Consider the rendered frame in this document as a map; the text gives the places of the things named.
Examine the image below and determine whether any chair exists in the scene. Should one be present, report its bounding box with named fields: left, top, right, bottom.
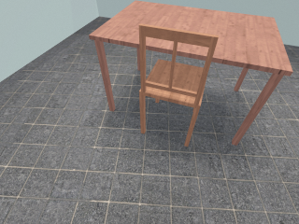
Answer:
left=138, top=23, right=219, bottom=147

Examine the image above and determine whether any table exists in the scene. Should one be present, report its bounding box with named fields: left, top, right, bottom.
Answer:
left=89, top=0, right=293, bottom=146

